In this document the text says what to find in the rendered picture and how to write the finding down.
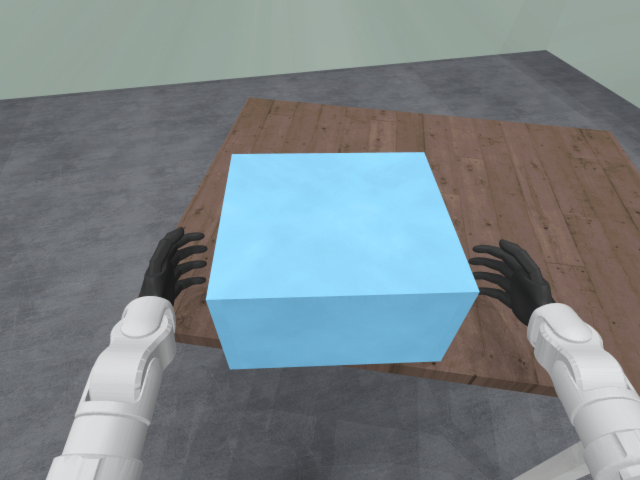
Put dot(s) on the left robot forearm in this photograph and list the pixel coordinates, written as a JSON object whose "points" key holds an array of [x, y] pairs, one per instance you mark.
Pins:
{"points": [[111, 422]]}

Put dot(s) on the carton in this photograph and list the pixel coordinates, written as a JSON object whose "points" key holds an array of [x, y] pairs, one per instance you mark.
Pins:
{"points": [[326, 259]]}

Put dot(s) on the robot left hand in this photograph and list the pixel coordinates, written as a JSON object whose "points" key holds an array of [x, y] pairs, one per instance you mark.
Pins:
{"points": [[161, 276]]}

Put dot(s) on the right robot forearm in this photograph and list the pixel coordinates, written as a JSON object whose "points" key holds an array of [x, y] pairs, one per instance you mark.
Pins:
{"points": [[598, 398]]}

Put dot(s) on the table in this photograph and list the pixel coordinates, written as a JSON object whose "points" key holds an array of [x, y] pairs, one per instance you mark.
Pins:
{"points": [[568, 196]]}

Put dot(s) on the robot right hand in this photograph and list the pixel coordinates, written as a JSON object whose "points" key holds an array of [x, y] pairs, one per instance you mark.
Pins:
{"points": [[525, 288]]}

